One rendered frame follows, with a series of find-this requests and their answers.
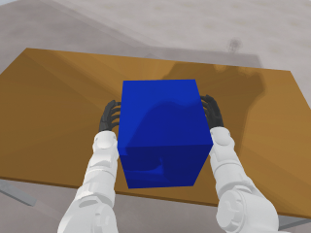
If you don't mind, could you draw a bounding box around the robot left hand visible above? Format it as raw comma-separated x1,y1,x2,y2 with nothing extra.
98,100,121,133

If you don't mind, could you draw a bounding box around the robot right forearm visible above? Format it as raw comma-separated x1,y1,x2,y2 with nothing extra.
209,126,279,229

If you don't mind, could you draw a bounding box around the table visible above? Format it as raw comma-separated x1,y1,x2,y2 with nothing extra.
0,48,311,231

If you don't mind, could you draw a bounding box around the carton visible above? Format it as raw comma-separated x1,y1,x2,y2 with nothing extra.
117,79,214,189

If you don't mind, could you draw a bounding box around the robot left forearm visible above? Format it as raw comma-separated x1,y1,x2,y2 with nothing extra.
57,130,120,233

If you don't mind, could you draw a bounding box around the left robot upper arm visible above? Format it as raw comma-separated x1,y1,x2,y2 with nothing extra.
57,203,119,233

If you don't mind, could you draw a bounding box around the robot right hand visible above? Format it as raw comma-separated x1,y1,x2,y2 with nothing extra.
200,94,224,130

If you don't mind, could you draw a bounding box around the right robot upper arm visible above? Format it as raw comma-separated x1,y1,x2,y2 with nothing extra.
216,189,291,233

